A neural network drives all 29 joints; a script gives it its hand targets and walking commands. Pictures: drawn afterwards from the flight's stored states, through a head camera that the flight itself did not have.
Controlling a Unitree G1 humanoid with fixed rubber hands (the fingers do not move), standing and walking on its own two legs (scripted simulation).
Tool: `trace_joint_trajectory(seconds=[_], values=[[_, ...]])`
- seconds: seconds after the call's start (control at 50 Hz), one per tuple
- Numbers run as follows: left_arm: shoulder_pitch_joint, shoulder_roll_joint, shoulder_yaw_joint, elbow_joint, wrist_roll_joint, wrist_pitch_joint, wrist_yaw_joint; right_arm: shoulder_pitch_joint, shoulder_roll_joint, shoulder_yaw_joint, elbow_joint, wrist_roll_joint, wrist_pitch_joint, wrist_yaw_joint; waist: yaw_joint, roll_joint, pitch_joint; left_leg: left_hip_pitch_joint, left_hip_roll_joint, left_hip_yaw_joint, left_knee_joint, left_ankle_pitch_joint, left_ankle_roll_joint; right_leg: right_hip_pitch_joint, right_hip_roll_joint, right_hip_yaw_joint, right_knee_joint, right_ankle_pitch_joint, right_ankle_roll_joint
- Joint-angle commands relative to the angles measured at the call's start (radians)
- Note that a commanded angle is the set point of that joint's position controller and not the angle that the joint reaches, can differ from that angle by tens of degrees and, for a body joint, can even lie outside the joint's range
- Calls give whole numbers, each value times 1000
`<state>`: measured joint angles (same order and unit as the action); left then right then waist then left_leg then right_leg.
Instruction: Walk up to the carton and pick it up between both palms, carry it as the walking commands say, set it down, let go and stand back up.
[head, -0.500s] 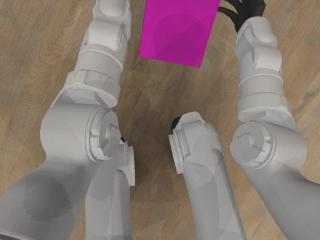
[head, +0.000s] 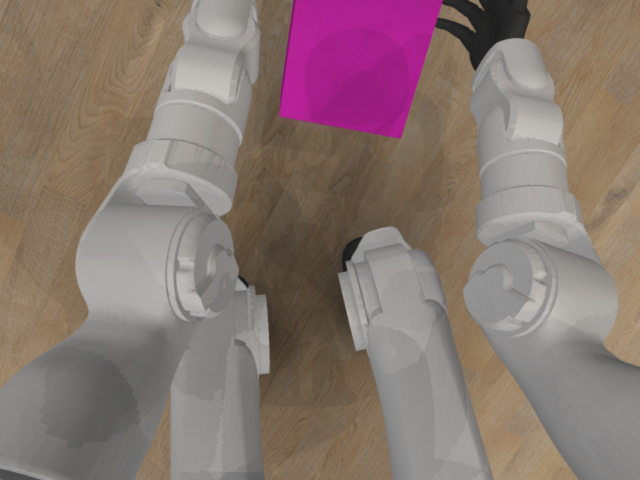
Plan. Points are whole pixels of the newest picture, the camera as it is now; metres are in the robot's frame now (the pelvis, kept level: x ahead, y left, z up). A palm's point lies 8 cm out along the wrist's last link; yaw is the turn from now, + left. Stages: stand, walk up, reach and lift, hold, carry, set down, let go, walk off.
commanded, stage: set down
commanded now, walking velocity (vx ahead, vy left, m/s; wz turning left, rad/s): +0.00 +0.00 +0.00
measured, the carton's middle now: (352, 21) +0.54 -0.13 -0.29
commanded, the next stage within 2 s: none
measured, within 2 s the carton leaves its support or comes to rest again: rests again in 0.62 s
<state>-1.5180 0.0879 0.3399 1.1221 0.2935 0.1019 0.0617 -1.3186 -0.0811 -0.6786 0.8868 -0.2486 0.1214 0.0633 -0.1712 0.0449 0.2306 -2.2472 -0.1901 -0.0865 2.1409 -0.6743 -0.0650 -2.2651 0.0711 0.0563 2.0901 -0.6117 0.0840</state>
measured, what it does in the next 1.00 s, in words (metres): stands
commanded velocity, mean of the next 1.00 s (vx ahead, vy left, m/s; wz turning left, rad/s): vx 0.00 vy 0.00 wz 0.00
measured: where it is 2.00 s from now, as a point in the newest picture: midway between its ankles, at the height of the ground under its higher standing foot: (303, 331)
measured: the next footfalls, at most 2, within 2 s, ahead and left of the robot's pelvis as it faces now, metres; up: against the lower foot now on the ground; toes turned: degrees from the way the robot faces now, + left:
none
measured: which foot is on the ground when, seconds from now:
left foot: down 0.00-1.00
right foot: down 0.00-1.00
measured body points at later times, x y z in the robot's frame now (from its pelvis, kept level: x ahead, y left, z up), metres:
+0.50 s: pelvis +0.00 +0.00 +0.00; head +0.38 -0.02 +0.24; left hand +0.56 +0.00 -0.20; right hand +0.48 -0.24 -0.21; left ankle +0.07 +0.12 -0.36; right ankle +0.10 -0.14 -0.36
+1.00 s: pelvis -0.03 +0.00 -0.01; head +0.34 -0.03 +0.23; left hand +0.56 +0.02 -0.20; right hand +0.46 -0.27 -0.20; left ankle +0.07 +0.12 -0.36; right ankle +0.10 -0.13 -0.36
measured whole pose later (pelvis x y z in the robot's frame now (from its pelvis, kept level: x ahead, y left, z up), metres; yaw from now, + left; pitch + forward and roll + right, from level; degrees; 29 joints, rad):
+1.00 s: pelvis -0.03 +0.00 -0.01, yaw -1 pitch +38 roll -2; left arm -1.54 0.30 -0.03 1.16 -0.07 0.09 0.11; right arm -1.37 -0.23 -0.36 1.14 0.09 -0.01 -0.07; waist -0.19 0.01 0.36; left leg -2.22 -0.15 -0.07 2.18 -0.62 -0.07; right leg -2.24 0.03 0.01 2.12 -0.54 0.04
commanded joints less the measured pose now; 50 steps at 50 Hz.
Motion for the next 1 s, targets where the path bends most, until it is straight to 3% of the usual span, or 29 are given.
trace_joint_trajectory(seconds=[0.0, 0.3, 0.5, 0.62, 0.7, 0.78, 0.86, 0.98], values=[[-77, -503, -140, 148, 3, 50, -129, -176, 469, 219, 174, -15, 64, 133, -24, 155, -625, 280, 8, 98, -188, 333, 42, 307, 48, -95, -136, 410, -51], [-74, -336, -147, 120, -10, 25, -97, -124, 309, 158, 203, -15, 23, 94, -39, 155, -650, 301, 23, 101, -177, 356, 27, 332, 38, -102, -128, 437, -45], [-120, -129, -191, 58, -65, -23, -31, -130, 71, 126, 187, 25, -66, 4, -76, 149, -719, 352, 36, 102, -158, 403, 15, 399, 26, -106, -119, 511, -39], [-220, 168, -261, -82, -177, -69, 50, -171, -244, 138, 131, 129, -158, -109, -127, 134, -800, 409, 57, 90, -138, 441, 11, 480, 5, -104, -113, 583, -39], [-295, 194, -361, -82, -299, -66, 53, -232, -273, 215, 162, 241, -176, -123, -146, 139, -813, 412, 79, 73, -122, 411, 18, 486, -17, -95, -102, 565, -50], [-319, 218, -404, -66, -371, -59, 44, -261, -271, 285, 190, 324, -173, -121, -130, 135, -827, 402, 97, 72, -115, 354, 28, 500, -37, -84, -96, 523, -58], [-304, 225, -398, -62, -384, -46, 41, -248, -254, 326, 187, 363, -159, -124, -119, 136, -875, 420, 100, 83, -117, 319, 33, 539, -42, -85, -110, 508, -57], [-284, 239, -348, -62, -347, -21, 55, -214, -272, 304, 153, 333, -136, -143, -128, 161, -954, 474, 87, 97, -140, 276, 30, 558, -36, -105, -141, 464, -50]])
